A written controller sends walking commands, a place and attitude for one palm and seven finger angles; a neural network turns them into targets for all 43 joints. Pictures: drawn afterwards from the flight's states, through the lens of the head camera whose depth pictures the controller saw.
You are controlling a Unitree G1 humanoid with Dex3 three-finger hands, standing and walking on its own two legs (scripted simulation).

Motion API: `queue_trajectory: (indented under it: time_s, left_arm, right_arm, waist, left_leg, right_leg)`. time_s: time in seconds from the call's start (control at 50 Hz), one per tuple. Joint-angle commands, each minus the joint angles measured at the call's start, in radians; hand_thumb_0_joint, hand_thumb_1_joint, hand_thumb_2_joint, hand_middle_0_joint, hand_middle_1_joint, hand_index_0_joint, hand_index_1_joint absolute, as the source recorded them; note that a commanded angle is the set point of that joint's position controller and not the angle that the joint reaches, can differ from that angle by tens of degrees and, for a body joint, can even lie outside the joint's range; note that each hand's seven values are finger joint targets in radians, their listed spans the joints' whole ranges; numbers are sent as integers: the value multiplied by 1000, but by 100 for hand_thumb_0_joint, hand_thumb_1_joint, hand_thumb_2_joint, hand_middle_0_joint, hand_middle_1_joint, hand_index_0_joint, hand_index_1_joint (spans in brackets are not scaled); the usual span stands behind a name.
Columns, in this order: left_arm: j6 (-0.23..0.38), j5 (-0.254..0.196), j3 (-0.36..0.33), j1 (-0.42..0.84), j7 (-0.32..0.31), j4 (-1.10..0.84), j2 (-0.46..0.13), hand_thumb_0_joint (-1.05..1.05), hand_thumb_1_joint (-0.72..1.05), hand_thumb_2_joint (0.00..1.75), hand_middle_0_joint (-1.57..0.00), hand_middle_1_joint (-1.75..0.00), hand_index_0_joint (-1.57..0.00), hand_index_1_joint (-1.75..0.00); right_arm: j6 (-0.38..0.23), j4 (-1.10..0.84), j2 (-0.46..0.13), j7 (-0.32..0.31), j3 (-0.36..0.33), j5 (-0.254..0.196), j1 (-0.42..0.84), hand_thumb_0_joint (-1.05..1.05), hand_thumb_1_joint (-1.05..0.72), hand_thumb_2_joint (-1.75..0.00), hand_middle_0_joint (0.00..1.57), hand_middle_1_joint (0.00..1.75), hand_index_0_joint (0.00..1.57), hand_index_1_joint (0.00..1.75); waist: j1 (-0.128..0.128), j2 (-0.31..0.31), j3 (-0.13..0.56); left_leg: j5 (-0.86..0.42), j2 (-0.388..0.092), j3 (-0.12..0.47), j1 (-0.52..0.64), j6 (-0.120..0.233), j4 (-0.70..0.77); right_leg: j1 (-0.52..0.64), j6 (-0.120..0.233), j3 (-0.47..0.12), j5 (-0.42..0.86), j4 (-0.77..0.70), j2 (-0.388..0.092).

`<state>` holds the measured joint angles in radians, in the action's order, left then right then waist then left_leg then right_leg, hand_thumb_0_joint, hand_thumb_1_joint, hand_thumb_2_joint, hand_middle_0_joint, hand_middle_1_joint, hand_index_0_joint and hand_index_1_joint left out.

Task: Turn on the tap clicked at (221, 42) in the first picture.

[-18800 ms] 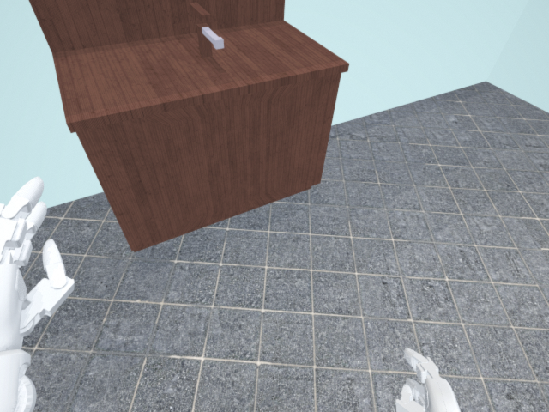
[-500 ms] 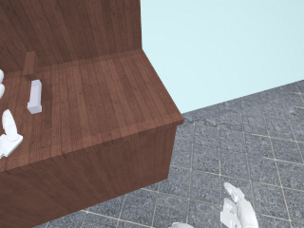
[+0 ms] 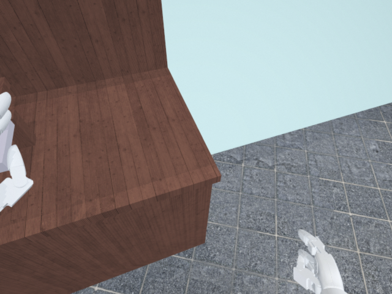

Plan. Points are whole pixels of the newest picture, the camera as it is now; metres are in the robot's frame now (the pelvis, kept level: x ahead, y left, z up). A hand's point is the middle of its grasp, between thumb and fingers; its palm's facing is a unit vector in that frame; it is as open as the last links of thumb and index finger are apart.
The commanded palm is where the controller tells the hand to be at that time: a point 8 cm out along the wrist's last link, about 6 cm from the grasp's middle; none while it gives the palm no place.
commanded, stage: come to a stop and stand still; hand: left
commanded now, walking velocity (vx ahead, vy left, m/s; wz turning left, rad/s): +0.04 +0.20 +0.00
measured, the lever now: out of the picture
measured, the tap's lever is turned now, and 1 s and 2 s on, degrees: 0 0 0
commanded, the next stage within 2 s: look again from close up in 1.22 s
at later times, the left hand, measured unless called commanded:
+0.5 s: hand (34, 157) +0.27 +0.24 +0.19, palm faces +0.33 -0.80 -0.50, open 7.5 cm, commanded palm +0.19 +0.30 +0.19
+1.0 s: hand out of the picture +0.22 +0.30 +0.18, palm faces +0.37 -0.83 -0.41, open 7.4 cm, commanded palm +0.17 +0.33 +0.19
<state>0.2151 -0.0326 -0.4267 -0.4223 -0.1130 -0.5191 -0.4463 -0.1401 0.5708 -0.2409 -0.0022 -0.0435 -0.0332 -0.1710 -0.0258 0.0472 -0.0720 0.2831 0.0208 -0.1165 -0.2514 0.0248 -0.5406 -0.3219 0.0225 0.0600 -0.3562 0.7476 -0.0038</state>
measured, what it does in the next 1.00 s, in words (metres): steps on the spot: left foot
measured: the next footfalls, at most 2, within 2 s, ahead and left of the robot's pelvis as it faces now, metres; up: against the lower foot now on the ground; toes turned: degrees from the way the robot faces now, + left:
left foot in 0.34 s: +0.10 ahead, +0.15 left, +0.00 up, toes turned -3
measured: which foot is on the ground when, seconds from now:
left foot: down 0.00-0.08, up 0.10-0.32, down 0.34-1.00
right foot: down 0.00-1.00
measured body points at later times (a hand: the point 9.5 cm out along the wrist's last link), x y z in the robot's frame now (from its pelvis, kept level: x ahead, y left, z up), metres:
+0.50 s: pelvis +0.03 +0.02 +0.00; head +0.07 +0.01 +0.45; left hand +0.25 +0.29 +0.22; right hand +0.21 -0.20 -0.09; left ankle +0.09 +0.16 -0.73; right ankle +0.00 -0.06 -0.73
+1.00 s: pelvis +0.01 +0.06 +0.01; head +0.02 +0.07 +0.46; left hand +0.20 +0.34 +0.21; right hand +0.19 -0.16 -0.05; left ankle +0.06 +0.15 -0.73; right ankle +0.00 -0.06 -0.73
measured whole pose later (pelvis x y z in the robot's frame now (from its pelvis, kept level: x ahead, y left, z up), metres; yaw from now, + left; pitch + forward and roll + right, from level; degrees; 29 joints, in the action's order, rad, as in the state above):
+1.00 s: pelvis +0.01 +0.06 +0.01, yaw -1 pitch -1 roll -2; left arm 0.16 -0.04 -0.37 -0.47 -0.12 -0.51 -0.40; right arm -0.12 0.55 -0.18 -0.04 0.03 -0.03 -0.20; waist 0.01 0.00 -0.03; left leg 0.17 0.00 -0.01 -0.28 0.03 -0.47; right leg -0.15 0.00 0.06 -0.23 0.40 0.01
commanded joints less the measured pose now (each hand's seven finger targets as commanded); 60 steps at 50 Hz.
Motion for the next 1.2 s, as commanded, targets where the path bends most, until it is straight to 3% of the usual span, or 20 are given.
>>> queue_trajectory:
  time_s: [0.0, 0.02, 0.04, 0.06, 0.08, 0.14, 0.22, 0.26, 0.3, 0.34, 0.38, 0.42, 0.46, 0.48, 0.52, 0.6, 0.68, 0.86, 0.94, 1.18]
  left_arm:
    - [27, -6, -139, -102, 8, -143, -141, 0, 90, 90, -20, -30, -20, -30]
    - [27, -7, -145, -118, 8, -115, -147, 0, 90, 90, -20, -30, -20, -30]
    - [20, -11, -148, -120, 4, -95, -158, 0, 90, 90, -20, -30, -20, -30]
    - [30, -32, -130, -85, -4, -79, -121, 0, 90, 90, -20, -30, -20, -30]
    - [31, -39, -97, -74, -10, -69, -86, 0, 90, 90, -20, -30, -20, -30]
    - [46, -23, -103, -26, -18, -144, -121, 0, 90, 90, -20, -30, -20, -30]
    - [47, -6, -18, 159, -47, -190, -84, 0, 90, 90, -20, -30, -20, -30]
    - [37, -2, -10, 158, -61, -219, -79, 0, 90, 90, -20, -30, -20, -30]
    - [33, -2, -27, 120, -61, -260, -91, 0, 90, 90, -20, -30, -20, -30]
    - [35, -9, -67, 134, -52, -285, -119, 0, 90, 90, -20, -30, -20, -30]
    - [21, 0, -160, 44, -41, -245, -186, 0, 90, 90, -20, -30, -20, -30]
    - [29, 6, -196, -4, -19, -256, -217, 0, 90, 90, -20, -30, -20, -30]
    - [20, -18, -158, -109, -6, -213, -138, 0, 90, 90, -20, -30, -20, -30]
    - [6, -31, -133, -168, -9, -157, -101, 0, 90, 90, -20, -30, -20, -30]
    - [7, -42, -139, -151, -10, -153, -111, 0, 90, 90, -20, -30, -20, -30]
    - [18, -18, -61, -34, 2, -153, -78, 0, 90, 90, -20, -30, -20, -30]
    - [2, 7, -24, 89, -16, -253, -104, 0, 90, 90, -20, -30, -20, -30]
    - [3, -8, -54, 0, -31, -212, -101, 0, 90, 90, -20, -30, -20, -30]
    - [-7, -11, -39, 7, -22, -131, -74, 0, 90, 90, -20, -30, -20, -30]
    - [-19, 11, 0, 140, -37, -200, -88, 0, 90, 90, -20, -30, -20, -30]
  right_arm:
    - [-22, -154, -94, 10, -5, -11, 30, 0, -90, -90, 20, 30, 20, 30]
    - [-15, -149, -94, 10, -8, -14, 17, 0, -90, -90, 20, 30, 20, 30]
    - [-10, -148, -86, 9, -10, -15, 5, 0, -90, -90, 20, 30, 20, 30]
    - [-7, -152, -97, 12, -21, -17, -16, 0, -90, -90, 20, 30, 20, 30]
    - [0, -150, -112, 18, -26, -20, -16, 0, -90, -90, 20, 30, 20, 30]
    - [-7, -128, -69, 6, 19, 6, 35, 0, -90, -90, 20, 30, 20, 30]
    - [-51, -111, -39, -28, 35, 25, 63, 0, -90, -90, 20, 30, 20, 30]
    - [-60, -117, -47, -37, 17, 25, 59, 0, -90, -90, 20, 30, 20, 30]
    - [-45, -132, -73, -39, 4, 18, 57, 0, -90, -90, 20, 30, 20, 30]
    - [-34, -144, -93, -29, 1, 11, 55, 0, -90, -90, 20, 30, 20, 30]
    - [-40, -141, -59, -24, 19, 10, 88, 0, -90, -90, 20, 30, 20, 30]
    - [-35, -155, -48, -14, 32, -2, 66, 0, -90, -90, 20, 30, 20, 30]
    - [-20, -160, -56, -4, 5, -10, 26, 0, -90, -90, 20, 30, 20, 30]
    - [-6, -156, -59, 0, 4, -19, 21, 0, -90, -90, 20, 30, 20, 30]
    - [4, -153, -64, -2, 12, -13, 22, 0, -90, -90, 20, 30, 20, 30]
    - [-15, -135, -82, -32, 25, 10, 43, 0, -90, -90, 20, 30, 20, 30]
    - [-23, -135, -70, -41, 29, 5, 52, 0, -90, -90, 20, 30, 20, 30]
    - [-24, -151, -73, -43, 21, 9, 47, 0, -90, -90, 20, 30, 20, 30]
    - [-24, -154, -67, -49, 28, 9, 36, 0, -90, -90, 20, 30, 20, 30]
    - [-52, -145, -64, -51, 35, 16, 58, 0, -90, -90, 20, 30, 20, 30]
  waist:
    - [53, -163, 128]
    - [55, -2, 159]
    - [46, 237, 207]
    - [36, 330, 170]
    - [37, 319, 158]
    - [40, -6, 88]
    - [35, 33, 161]
    - [34, -12, 229]
    - [33, -76, 254]
    - [29, -191, 193]
    - [69, -255, 142]
    - [67, -190, 175]
    - [36, 118, 180]
    - [26, 194, 169]
    - [17, 109, 170]
    - [22, -140, 203]
    - [28, -145, 236]
    - [35, -196, 120]
    - [32, -155, 91]
    - [36, -95, 118]
  left_leg:
    - [-428, -188, 168, -23, 83, -4]
    - [-392, -134, 121, -109, 56, -180]
    - [-232, -32, 49, -261, 23, -415]
    - [129, 17, 49, -404, -9, -621]
    - [141, 4, 135, -421, -17, -693]
    - [131, -76, 150, -362, -10, -534]
    - [-73, 1, 8, -19, 1, -93]
    - [-232, -2, 16, 166, 17, 48]
    - [-489, -161, 185, 317, 90, 38]
    - [-545, -301, 363, 198, 170, 155]
    - [-523, -267, 276, 77, 127, 126]
    - [-322, -197, 212, -44, 59, 29]
    - [-168, -63, 111, -49, -1, -170]
    - [-92, -30, 101, -85, -14, -237]
    - [-28, -53, 121, -83, -8, -167]
    - [-461, -172, 246, 140, 47, 129]
    - [-589, -153, 208, 181, 35, 50]
    - [54, -136, 256, -31, 14, 207]
    - [174, -145, 278, -66, 15, 261]
    - [138, -115, 252, -15, 13, 208]
  right_leg:
    - [138, 2, 37, 164, -312, -59]
    - [285, 12, -18, 443, -397, -95]
    - [420, 75, -211, 710, -398, -213]
    - [459, 115, -311, 929, -391, -323]
    - [413, 66, -330, 937, -387, -327]
    - [261, 169, -252, 813, -368, -314]
    - [203, 85, -102, 783, -291, -212]
    - [192, 20, -83, 771, -176, -179]
    - [46, -41, -61, 552, -30, -119]
    - [-51, -50, -87, -80, 109, -36]
    - [51, -15, -43, -66, -157, -64]
    - [243, -11, -45, 227, -377, -73]
    - [233, 46, -182, 500, -423, -156]
    - [213, 84, -236, 581, -422, -226]
    - [187, 116, -201, 571, -394, -248]
    - [110, -12, -40, 387, -197, -62]
    - [170, -9, -53, 478, -302, -73]
    - [186, 16, -75, 141, -403, -61]
    - [175, 4, -66, 102, -411, -37]
    - [151, 13, -106, 70, -445, -67]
